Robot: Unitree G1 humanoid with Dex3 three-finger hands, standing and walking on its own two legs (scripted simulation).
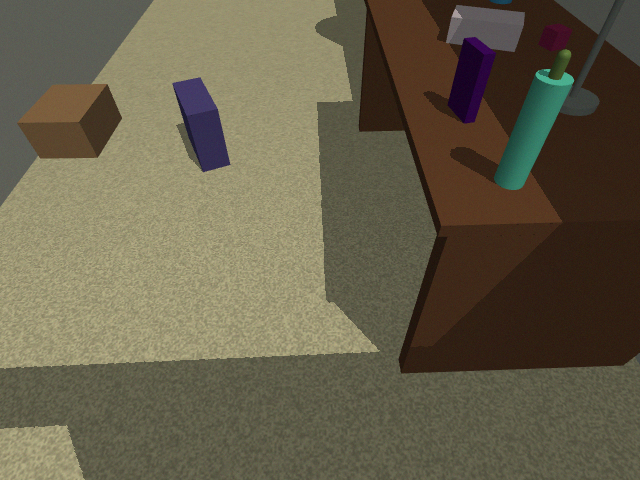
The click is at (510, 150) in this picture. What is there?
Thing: necked bottle
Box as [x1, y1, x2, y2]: [494, 49, 573, 189]
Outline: 566,49 561,50 557,54 550,69 539,70 536,72 494,176 494,180 496,183 502,187 508,189 517,189 523,185 573,82 573,78 564,71 570,57 570,52
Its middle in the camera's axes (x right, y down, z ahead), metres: +0.41 -0.23 +0.76
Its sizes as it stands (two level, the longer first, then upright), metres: 0.063 0.063 0.279
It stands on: a support 0.70 m high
